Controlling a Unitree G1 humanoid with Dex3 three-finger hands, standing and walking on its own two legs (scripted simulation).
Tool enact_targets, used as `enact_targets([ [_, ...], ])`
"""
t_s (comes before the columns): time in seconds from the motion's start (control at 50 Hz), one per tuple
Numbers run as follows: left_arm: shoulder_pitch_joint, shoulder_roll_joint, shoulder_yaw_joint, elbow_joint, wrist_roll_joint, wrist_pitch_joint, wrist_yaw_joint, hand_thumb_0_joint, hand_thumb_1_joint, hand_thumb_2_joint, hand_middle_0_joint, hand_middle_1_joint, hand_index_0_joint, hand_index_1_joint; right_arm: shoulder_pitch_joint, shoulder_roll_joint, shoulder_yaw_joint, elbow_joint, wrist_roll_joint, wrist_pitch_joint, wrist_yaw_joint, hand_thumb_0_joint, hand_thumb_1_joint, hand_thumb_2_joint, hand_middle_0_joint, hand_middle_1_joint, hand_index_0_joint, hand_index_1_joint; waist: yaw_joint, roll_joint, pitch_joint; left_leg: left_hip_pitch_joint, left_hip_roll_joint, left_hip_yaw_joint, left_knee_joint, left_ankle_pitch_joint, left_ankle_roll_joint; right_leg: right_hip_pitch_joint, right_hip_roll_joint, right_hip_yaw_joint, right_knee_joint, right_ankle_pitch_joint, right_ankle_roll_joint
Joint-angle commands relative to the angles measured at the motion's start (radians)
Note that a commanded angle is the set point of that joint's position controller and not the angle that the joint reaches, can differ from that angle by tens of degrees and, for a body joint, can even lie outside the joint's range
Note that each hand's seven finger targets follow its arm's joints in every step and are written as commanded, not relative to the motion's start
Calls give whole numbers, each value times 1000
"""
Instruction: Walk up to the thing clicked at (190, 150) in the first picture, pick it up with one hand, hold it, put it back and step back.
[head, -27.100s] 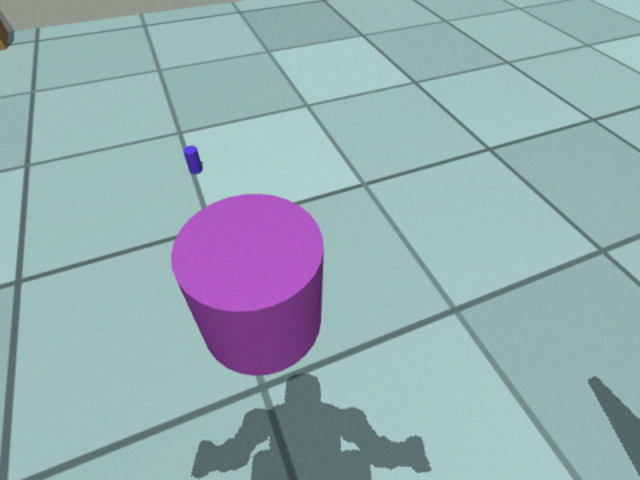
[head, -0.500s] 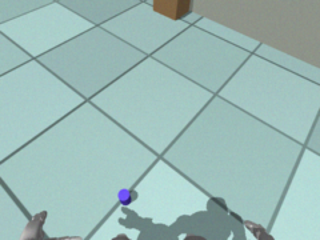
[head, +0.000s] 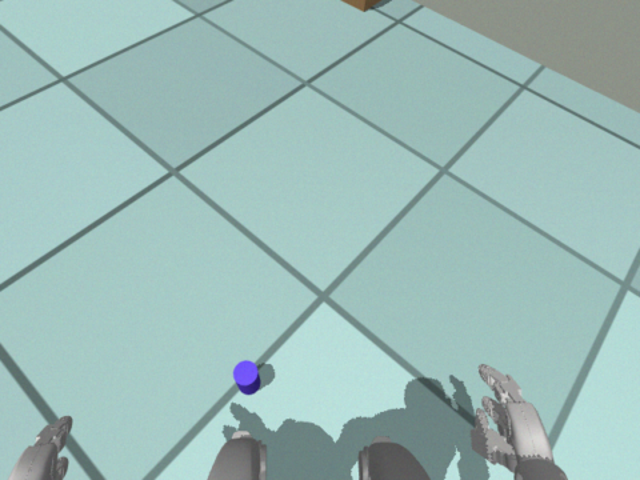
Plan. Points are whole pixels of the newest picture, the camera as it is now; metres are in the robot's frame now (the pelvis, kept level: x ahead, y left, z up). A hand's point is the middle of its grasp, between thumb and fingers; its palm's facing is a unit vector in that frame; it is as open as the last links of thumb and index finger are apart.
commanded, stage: go down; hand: left
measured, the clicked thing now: (247, 378) +0.38 +0.15 -0.63
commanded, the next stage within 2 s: none
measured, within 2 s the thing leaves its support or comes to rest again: neither
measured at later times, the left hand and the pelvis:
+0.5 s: hand (104, 420) +0.23 +0.31 -0.21, palm faces +0.10 -0.98 -0.19, open 17.4 cm; pelvis -0.04 +0.00 -0.12, yaw -2 degrees
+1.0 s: hand (111, 390) +0.28 +0.34 -0.27, palm faces +0.08 -0.99 -0.12, open 17.1 cm; pelvis -0.07 -0.01 -0.23, yaw -4 degrees
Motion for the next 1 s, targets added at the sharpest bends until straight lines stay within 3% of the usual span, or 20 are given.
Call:
enact_targets([
  [0.0, 71, 206, 96, -147, -7, -51, -15, 0, -571, 31, -97, -62, -92, -65, 26, -159, -72, -123, -1, -57, -16, 0, -867, -888, 200, 300, 200, 300, 5, 109, -241, 186, -31, 6, -119, 377, 20, 48, 37, -13, -66, 301, -51],
  [0.02, 53, 190, 85, -167, -15, -62, -26, 0, -586, 27, -97, -61, -94, -63, 17, -154, -69, -133, -2, -62, -14, 0, -874, -889, 200, 300, 200, 300, 4, 105, -249, 169, -32, 6, -103, 374, 21, 44, 35, -12, -58, 301, -49],
  [0.04, 75, 223, 129, -154, -15, -70, -23, 0, -544, 28, -94, -55, -91, -55, 25, -157, -73, -128, -4, -64, -13, 0, -880, -891, 200, 300, 200, 300, 14, 98, -258, 156, -33, 4, -95, 365, 23, 37, 34, -11, -47, 299, -49],
  [0.06, 71, 206, 113, -160, -21, -80, -31, 0, -558, 29, -94, -58, -92, -57, 15, -156, -73, -134, -4, -67, -12, 0, -882, -891, 200, 300, 200, 300, 10, 98, -243, 139, -33, 6, -91, 333, 22, 14, 35, -9, -41, 271, -49],
  [0.08, 64, 217, 124, -171, -21, -91, -34, 0, -558, 23, -93, -57, -93, -55, 14, -152, -73, -141, -4, -70, -12, 0, -889, -893, 200, 300, 200, 300, 14, 110, -258, 129, -36, 12, -76, 321, 24, 8, 32, -3, -38, 272, -49],
  [0.14, -29, 236, 142, -130, -35, -139, -49, 0, -563, 21, -93, -54, -95, -50, 8, -164, -72, -125, -7, -79, -11, 0, -900, -895, 200, 300, 200, 300, -15, 76, -223, 39, -37, 12, -29, 218, 32, -64, 31, 4, -5, 196, -46],
  [0.24, -209, 289, 192, -37, -72, -302, -108, 0, -558, 0, -75, -14, -80, -6, -1, -189, -76, -100, -9, -103, -8, 0, -926, -900, 200, 299, 200, 299, -13, 90, -293, -78, -34, -10, 93, 159, 32, -248, 28, 11, 151, 134, -51],
  [0.26, -218, 283, 195, 5, -82, -332, -125, 0, -555, 0, -73, -26, -79, -16, -1, -187, -72, -94, -8, -105, -7, 0, -916, -898, 200, 299, 200, 299, -10, 89, -313, -106, -38, -7, 125, 157, 33, -268, 27, 13, 179, 132, -52],
  [0.3, -254, 334, 234, 8, -100, -391, -160, 0, -583, 0, -73, 0, -74, 0, 2, -202, -71, -90, -8, -106, -7, 0, -892, -892, 200, 299, 200, 299, 11, 111, -397, -121, -37, -13, 173, 176, 32, -301, 21, 23, 228, 140, -54],
  [0.38, -265, 355, 274, 142, -121, -447, -222, 0, -516, 5, -56, -9, -52, -6, -2, -226, -76, -64, -10, -93, 1, 0, -878, -891, 200, 299, 200, 299, 34, 105, -464, -186, -38, -22, 253, 205, 29, -370, 22, 22, 308, 143, -59],
  [0.4, -269, 419, 332, 129, -123, -462, -230, 0, -497, 16, -50, -12, -47, -9, -9, -230, -73, -64, -11, -87, 5, 0, -875, -891, 200, 299, 200, 299, 64, 112, -499, -187, -38, -22, 267, 221, 29, -371, 24, 22, 324, 150, -61],
  [0.44, -315, 429, 328, 135, -122, -480, -259, 0, -479, 18, -45, -9, -42, -5, -21, -240, -77, -58, -14, -79, 9, 0, -875, -892, 200, 299, 200, 299, 60, 145, -515, -198, -35, -35, 284, 200, 25, -432, 25, 10, 369, 129, -66],
  [0.52, -413, 467, 369, 152, -147, -519, -309, 0, -450, 34, -33, -12, -33, -5, -23, -251, -75, -31, -16, -68, 17, 0, -872, -892, 200, 299, 200, 299, 51, 149, -543, -264, -33, -36, 353, 177, 29, -503, 29, 10, 425, 113, -67],
  [0.62, -575, 512, 389, 196, -167, -565, -355, 0, -423, 68, -17, -29, -21, -21, -23, -259, -68, 3, -15, -63, 16, 0, -869, -893, 200, 299, 200, 299, 19, 127, -505, -384, -28, -48, 406, -24, 34, -613, 31, 16, 470, -38, -63],
  [0.66, -625, 551, 404, 208, -168, -582, -373, 0, -395, 81, -13, -33, -17, -24, -15, -267, -62, 15, -16, -61, 15, 0, -868, -893, 200, 300, 200, 300, 24, 180, -530, -389, -27, -56, 422, -35, 28, -656, 31, 10, 514, -43, -68],
  [0.72, -683, 560, 397, 240, -174, -598, -402, 0, -408, 82, -14, -42, -20, -31, -14, -275, -56, 21, -15, -58, 14, 0, -868, -894, 200, 300, 200, 300, 14, 170, -526, -429, -27, -61, 446, -78, 30, -706, 32, -3, 545, -70, -69],
  [0.8, -686, 609, 429, 270, -182, -601, -436, 0, -407, 85, -14, -49, -21, -37, -5, -292, -48, 32, -18, -56, 14, 0, -868, -895, 200, 300, 200, 300, 29, 168, -589, -430, -31, -47, 509, 0, 31, -706, 33, -9, 584, -21, -71],
  [0.86, -705, 665, 476, 293, -196, -603, -448, 0, -444, 91, -18, -60, -23, -51, -10, -291, -39, 38, -16, -55, 15, 0, -870, -896, 200, 300, 200, 300, 41, 133, -582, -517, -35, -29, 559, -6, 37, -692, 35, -1, 597, -32, -67],
  [0.92, -707, 646, 461, 318, -203, -603, -470, 0, -427, 105, -10, -69, -18, -59, -16, -287, -33, 38, -17, -53, 18, 0, -868, -895, 200, 300, 200, 300, 28, 111, -562, -584, -36, -16, 593, -22, 41, -692, 36, 6, 604, -51, -62],
  [0.98, -739, 680, 488, 301, -207, -608, -484, 0, -431, 104, -11, -75, -20, -64, -8, -300, -33, 46, -18, -51, 20, 0, -870, -896, 200, 300, 200, 300, 38, 143, -605, -567, -33, -15, 624, 29, 40, -705, 38, -5, 652, -2, -67],
])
